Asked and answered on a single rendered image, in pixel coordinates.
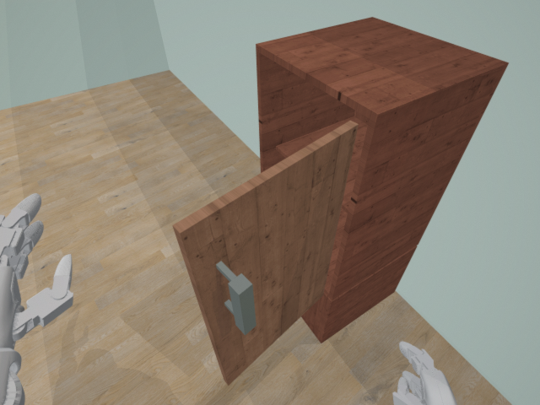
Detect robot left hand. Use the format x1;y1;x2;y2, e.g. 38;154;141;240
0;193;73;349

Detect robot right hand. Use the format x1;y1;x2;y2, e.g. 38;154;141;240
392;342;457;405

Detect handle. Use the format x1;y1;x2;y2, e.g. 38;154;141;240
216;261;257;335

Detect robot left forearm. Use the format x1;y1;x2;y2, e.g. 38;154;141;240
0;348;25;405

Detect cupboard door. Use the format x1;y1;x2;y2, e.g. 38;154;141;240
172;121;359;385

